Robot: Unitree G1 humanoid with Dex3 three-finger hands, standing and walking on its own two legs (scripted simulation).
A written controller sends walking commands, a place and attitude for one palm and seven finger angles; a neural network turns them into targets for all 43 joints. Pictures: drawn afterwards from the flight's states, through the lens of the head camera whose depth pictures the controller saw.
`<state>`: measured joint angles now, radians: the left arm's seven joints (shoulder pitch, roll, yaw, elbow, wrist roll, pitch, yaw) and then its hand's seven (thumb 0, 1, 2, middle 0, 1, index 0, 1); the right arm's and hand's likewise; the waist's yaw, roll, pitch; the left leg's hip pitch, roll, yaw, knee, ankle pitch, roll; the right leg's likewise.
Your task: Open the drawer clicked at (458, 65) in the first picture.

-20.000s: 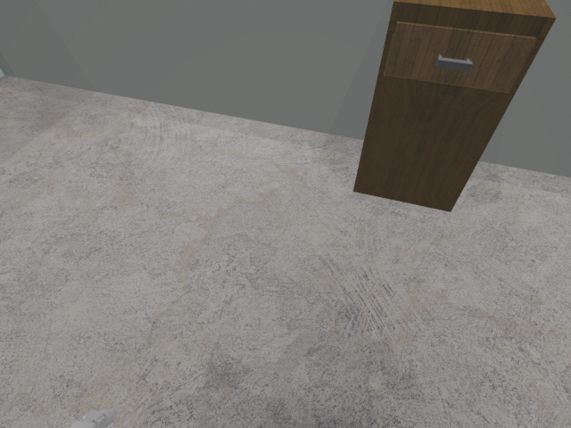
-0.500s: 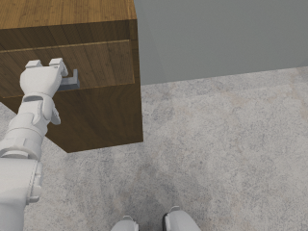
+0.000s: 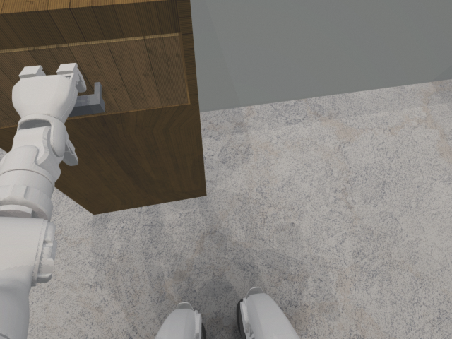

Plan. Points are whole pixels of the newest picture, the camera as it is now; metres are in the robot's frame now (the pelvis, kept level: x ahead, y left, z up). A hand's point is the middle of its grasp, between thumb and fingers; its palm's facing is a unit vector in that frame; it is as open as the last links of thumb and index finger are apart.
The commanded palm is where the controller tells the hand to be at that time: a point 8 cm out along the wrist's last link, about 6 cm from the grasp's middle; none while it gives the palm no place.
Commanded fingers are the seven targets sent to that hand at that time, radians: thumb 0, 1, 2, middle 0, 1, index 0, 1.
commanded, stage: lower the fingers behind the handle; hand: left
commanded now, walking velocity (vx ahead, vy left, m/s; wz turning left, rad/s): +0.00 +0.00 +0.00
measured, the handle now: (72, 98) +0.56 +0.26 +0.02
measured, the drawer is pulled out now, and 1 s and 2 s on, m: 0.00 0.00 0.00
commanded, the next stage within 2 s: lift the fingers back up to retry in 0.14 s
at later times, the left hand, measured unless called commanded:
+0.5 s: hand (60, 115) +0.51 +0.26 +0.04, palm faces -0.08 -0.02 -1.00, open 13.7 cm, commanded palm +0.50 +0.27 +0.10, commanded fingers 0.00 -0.50 0.30 -0.30 -1.20 -0.30 -1.20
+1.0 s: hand (51, 106) +0.51 +0.27 +0.06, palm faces -0.07 -0.05 -1.00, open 13.3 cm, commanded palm +0.50 +0.27 +0.14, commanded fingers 0.00 -0.50 0.30 -0.30 -1.20 -0.30 -1.20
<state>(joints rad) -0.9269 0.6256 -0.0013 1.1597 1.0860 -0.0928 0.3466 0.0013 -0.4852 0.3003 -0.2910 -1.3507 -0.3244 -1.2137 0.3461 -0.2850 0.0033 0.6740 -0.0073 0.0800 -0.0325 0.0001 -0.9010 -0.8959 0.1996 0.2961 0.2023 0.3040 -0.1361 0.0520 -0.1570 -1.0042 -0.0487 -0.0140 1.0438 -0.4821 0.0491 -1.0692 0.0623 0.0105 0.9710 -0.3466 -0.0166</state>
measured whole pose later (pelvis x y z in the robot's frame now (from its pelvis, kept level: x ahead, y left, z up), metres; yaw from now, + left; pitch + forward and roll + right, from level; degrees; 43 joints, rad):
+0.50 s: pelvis +0.00 +0.00 +0.01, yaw +0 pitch +24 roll -2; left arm -0.91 0.64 0.03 1.14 1.07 -0.10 0.29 0.00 -0.48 0.30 -0.31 -1.29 -0.33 -1.21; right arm 0.36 -0.28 0.01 0.68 0.00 0.07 -0.04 0.00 -0.90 -0.90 0.20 0.30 0.20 0.30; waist -0.15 0.05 -0.13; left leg -0.95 -0.04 -0.02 0.98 -0.46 0.05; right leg -1.01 0.07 0.01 0.90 -0.32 -0.02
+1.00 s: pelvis +0.05 +0.01 +0.04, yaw +1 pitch +21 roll -2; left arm -0.76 0.54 0.03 1.03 1.07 -0.13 0.31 0.00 -0.48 0.30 -0.41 -1.22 -0.41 -1.22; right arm 0.33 -0.27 -0.04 0.70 -0.03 0.10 -0.02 0.00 -0.90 -0.90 0.20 0.30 0.20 0.30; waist -0.10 0.06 -0.13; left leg -0.71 -0.05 -0.04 0.80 -0.44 0.06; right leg -0.76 0.05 0.00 0.72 -0.32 -0.01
